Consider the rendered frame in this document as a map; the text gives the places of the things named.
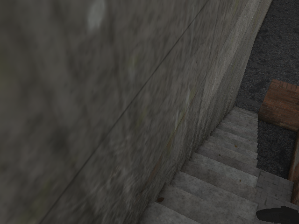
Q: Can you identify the robot right hand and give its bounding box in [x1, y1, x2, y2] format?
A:
[256, 205, 299, 224]

